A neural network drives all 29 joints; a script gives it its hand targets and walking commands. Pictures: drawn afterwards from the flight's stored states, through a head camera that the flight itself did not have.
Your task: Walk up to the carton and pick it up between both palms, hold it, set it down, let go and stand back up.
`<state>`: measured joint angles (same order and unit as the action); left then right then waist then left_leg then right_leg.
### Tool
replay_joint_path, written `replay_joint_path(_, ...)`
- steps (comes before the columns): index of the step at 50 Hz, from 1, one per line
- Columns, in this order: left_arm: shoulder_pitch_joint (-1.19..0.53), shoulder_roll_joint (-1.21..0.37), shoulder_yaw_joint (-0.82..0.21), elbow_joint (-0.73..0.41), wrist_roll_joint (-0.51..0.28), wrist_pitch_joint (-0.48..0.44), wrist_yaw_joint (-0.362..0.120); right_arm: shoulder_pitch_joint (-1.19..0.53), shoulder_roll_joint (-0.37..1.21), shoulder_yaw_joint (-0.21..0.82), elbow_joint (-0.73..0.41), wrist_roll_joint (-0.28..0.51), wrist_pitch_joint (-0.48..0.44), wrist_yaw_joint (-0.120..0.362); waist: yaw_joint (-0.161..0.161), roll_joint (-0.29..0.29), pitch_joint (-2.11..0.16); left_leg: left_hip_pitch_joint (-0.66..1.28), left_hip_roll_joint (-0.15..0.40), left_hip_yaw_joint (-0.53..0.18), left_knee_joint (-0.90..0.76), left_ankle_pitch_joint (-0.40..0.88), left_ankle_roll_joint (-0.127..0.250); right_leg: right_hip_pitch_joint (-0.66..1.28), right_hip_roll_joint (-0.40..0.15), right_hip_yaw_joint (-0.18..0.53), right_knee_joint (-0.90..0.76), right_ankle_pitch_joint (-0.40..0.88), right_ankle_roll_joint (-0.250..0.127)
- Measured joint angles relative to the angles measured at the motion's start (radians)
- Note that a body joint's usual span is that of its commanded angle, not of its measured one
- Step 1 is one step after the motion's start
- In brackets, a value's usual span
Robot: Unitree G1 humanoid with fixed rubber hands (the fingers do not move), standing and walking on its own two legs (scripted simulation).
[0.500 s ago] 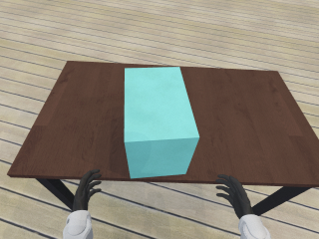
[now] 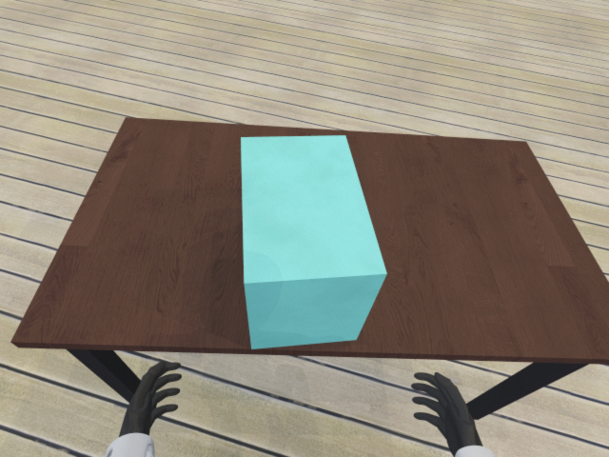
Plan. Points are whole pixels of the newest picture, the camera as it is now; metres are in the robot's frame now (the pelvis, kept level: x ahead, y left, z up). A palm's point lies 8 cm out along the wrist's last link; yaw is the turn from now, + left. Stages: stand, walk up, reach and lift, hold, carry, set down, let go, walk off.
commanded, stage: set down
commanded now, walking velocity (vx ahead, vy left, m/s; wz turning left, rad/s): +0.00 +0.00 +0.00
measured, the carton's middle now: (299, 240) +0.45 +0.02 -0.04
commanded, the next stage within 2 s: let go in 0.44 s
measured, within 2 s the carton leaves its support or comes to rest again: neither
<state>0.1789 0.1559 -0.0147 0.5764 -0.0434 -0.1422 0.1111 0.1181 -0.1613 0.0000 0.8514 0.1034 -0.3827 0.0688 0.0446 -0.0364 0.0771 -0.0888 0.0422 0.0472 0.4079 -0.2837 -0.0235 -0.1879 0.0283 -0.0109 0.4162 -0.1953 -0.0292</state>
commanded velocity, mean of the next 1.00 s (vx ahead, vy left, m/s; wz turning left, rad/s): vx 0.00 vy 0.00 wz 0.00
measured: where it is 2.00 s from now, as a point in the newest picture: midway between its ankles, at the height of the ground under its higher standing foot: outside the picture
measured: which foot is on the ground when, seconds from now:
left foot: down 0.00-1.00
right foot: down 0.00-1.00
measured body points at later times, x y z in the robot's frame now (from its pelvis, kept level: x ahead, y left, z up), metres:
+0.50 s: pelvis +0.00 +0.02 +0.00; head +0.01 +0.03 +0.45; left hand +0.15 +0.24 -0.10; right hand +0.16 -0.20 -0.10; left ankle -0.04 +0.13 -0.74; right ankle +0.02 -0.10 -0.74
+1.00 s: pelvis -0.01 +0.01 +0.00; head -0.01 +0.02 +0.45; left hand +0.16 +0.23 -0.09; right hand +0.15 -0.21 -0.10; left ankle -0.04 +0.13 -0.74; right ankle +0.02 -0.10 -0.74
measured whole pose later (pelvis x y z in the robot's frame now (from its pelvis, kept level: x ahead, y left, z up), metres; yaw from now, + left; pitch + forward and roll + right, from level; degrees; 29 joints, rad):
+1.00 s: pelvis -0.01 +0.01 +0.00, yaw +0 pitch -5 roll -1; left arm 0.19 0.18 -0.03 0.51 -0.03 0.15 0.02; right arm 0.21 -0.18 -0.06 0.76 -0.03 -0.21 0.03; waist 0.03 0.01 0.09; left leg -0.06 0.03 0.05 0.46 -0.31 -0.01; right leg -0.15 0.02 0.00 0.44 -0.20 -0.01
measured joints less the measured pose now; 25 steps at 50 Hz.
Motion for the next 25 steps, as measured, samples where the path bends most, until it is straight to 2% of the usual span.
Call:
replay_joint_path(7, 0.029, 0.004, -0.001, -0.036, 0.013, 0.066, -0.028, 0.015, 0.000, -0.005, -0.020, -0.032, 0.023, -0.008, -0.010, 0.024, -0.002, 0.025, 0.002, 0.008, -0.010, -0.004, 0.008, 0.036, 0.003, 0.008, -0.040, 0.016, 0.009)
replay_joint_path(12, 0.038, 0.003, 0.007, -0.041, 0.023, 0.125, -0.044, 0.033, -0.010, -0.012, -0.029, -0.058, 0.055, -0.012, -0.005, 0.031, 0.000, 0.048, -0.002, 0.014, -0.017, -0.005, 0.014, 0.061, 0.000, 0.014, -0.055, 0.021, 0.016)
replay_joint_path(25, 0.057, 0.022, -0.007, -0.057, 0.031, 0.257, -0.062, 0.072, -0.001, -0.046, -0.057, -0.114, 0.154, -0.025, -0.012, 0.033, 0.011, 0.062, -0.011, 0.002, -0.004, -0.010, 0.023, 0.086, -0.011, 0.003, -0.054, 0.018, 0.025)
